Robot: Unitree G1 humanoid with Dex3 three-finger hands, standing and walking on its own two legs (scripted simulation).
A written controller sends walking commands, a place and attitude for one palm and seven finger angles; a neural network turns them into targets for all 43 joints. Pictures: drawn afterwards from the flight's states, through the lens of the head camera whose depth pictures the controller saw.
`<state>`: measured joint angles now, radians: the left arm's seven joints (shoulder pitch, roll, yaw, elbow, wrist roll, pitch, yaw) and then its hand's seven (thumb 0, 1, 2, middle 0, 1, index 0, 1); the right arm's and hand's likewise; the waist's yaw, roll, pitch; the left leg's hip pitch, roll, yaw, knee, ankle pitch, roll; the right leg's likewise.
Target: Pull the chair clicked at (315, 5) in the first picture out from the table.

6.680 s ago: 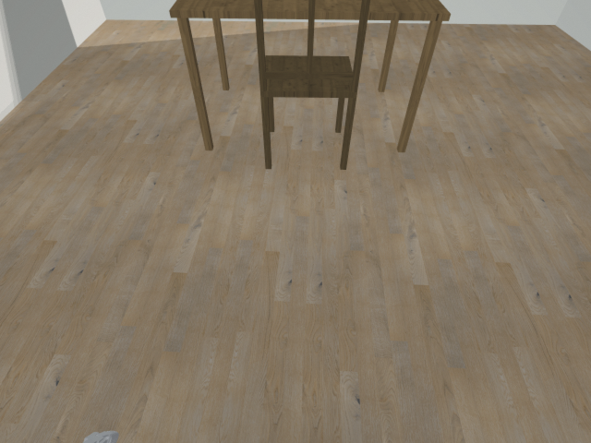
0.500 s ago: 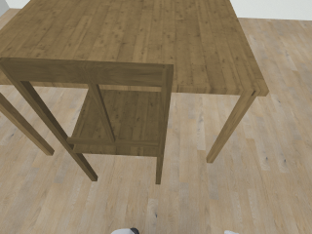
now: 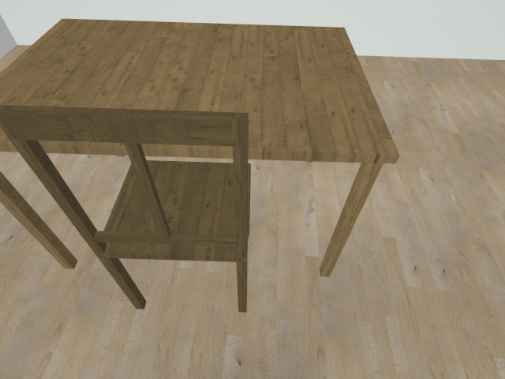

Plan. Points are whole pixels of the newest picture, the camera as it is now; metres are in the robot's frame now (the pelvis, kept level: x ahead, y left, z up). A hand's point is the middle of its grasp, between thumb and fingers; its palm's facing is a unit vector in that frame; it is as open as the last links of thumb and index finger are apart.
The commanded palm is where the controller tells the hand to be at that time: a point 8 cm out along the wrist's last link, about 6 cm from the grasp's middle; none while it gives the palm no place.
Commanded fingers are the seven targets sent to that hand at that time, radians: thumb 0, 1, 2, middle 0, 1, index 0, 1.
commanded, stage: come to a stop and stand still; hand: left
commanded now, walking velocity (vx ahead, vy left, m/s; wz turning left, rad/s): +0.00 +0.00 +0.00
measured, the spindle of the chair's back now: (151, 196) +0.49 +0.27 -0.07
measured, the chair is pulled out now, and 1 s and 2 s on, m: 0.00 0.00 0.00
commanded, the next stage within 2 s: look again from close up in 0.06 s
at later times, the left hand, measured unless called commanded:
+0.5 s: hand out of the picture +0.01 +0.21 -0.18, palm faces +0.04 -0.98 -0.20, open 7.4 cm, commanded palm none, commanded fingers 0.00 0.90 0.90 -0.20 -0.30 -0.20 -0.30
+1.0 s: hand out of the picture +0.01 +0.21 -0.18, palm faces +0.02 -0.98 -0.18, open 7.4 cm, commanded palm none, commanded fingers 0.00 0.90 0.90 -0.20 -0.30 -0.20 -0.30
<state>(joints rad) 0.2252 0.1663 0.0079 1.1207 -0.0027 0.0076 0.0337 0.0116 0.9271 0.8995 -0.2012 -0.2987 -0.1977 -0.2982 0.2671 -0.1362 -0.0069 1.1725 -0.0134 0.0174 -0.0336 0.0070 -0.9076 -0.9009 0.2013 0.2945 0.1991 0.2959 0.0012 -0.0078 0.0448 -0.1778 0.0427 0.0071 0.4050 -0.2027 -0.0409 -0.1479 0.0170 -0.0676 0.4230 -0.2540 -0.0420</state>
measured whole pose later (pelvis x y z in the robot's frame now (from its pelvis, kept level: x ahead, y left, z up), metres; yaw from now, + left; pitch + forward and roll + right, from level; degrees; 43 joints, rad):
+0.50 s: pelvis +0.00 +0.04 -0.01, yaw +0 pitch -1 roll +0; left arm 0.30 0.15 0.00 1.07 0.01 -0.01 0.04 0.01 0.90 0.90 -0.20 -0.30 -0.20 -0.30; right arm 0.30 -0.16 0.01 1.08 -0.02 -0.02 -0.03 0.02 -0.93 -0.90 0.20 0.29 0.20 0.30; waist 0.00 0.01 0.01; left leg -0.22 -0.01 0.03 0.52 -0.28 0.02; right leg -0.19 -0.03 -0.04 0.51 -0.30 0.01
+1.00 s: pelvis +0.02 +0.04 +0.00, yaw -1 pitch -1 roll +0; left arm 0.30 0.15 0.00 1.11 0.01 0.00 0.04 0.00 0.90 0.90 -0.20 -0.30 -0.20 -0.30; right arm 0.26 -0.16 0.01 1.14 -0.01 -0.03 -0.03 0.01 -0.92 -0.90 0.20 0.29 0.20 0.30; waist 0.01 -0.01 0.03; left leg -0.19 -0.02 0.04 0.46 -0.27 0.03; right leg -0.17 -0.05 -0.03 0.48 -0.30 0.02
